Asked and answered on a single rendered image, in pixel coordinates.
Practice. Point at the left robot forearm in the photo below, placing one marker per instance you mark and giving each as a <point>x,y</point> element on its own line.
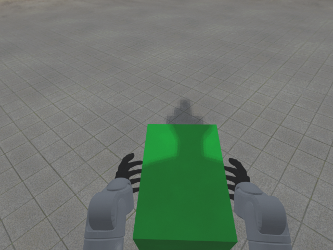
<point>106,216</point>

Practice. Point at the robot right hand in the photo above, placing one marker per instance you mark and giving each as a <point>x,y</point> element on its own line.
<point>240,173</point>

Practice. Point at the robot left hand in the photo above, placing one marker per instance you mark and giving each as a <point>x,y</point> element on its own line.
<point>123,170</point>

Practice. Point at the carton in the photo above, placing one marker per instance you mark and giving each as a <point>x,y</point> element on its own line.
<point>183,200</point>

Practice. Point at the right robot forearm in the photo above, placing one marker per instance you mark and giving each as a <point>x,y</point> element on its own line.
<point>265,218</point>

